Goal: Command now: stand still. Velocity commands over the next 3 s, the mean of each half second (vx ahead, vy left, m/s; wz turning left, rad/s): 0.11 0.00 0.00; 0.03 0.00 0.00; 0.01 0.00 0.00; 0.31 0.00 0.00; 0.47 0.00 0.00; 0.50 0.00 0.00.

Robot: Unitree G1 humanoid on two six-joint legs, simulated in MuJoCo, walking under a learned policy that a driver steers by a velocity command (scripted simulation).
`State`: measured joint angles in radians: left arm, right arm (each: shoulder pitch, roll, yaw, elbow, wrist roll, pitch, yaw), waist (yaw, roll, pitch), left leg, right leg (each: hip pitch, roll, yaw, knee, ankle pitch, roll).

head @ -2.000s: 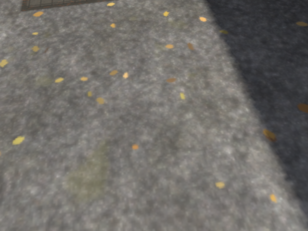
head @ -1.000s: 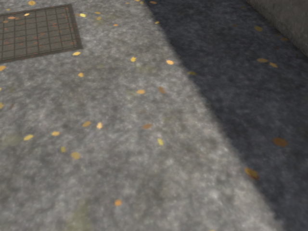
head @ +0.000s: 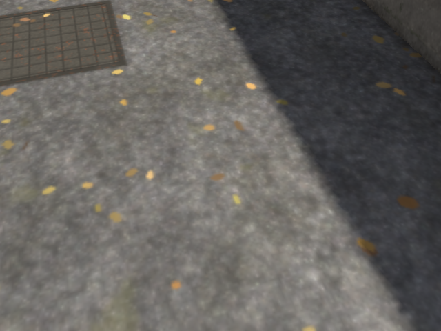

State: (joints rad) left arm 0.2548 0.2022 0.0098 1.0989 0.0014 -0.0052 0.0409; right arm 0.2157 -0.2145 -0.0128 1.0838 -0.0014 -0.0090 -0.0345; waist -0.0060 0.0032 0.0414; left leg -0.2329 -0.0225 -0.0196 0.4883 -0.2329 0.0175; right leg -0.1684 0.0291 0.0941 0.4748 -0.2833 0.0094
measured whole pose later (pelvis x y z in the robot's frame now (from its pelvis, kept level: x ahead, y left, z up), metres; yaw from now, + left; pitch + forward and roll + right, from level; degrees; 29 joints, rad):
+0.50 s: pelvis +0.06 -0.03 +0.00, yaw -1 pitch +0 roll +0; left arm 0.31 0.18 0.00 1.09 0.00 -0.05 0.02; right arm 0.22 -0.22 -0.01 1.04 0.00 -0.02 -0.03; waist 0.00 0.02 0.02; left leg -0.23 0.02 -0.01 0.54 -0.28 -0.02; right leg -0.14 0.05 -0.01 0.48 -0.34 -0.05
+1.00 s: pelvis +0.06 -0.02 +0.00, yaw -1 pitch -1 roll +0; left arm 0.25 0.20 0.03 1.09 0.00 0.00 0.04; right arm 0.19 -0.21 -0.04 1.10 0.01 0.00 -0.05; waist 0.00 0.00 0.04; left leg -0.17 0.00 -0.01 0.47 -0.28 0.00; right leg -0.10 0.03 0.00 0.44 -0.32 -0.03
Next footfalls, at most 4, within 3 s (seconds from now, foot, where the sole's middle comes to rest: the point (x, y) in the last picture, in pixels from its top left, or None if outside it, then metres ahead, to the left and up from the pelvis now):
1.82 left None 0.15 0.13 -0.78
2.32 right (258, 322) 0.53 -0.08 -0.78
2.84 left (180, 239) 0.82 0.17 -0.78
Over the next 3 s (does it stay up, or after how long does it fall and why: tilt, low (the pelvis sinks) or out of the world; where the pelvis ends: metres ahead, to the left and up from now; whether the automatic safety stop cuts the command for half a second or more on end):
stays up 0.73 0.08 0.00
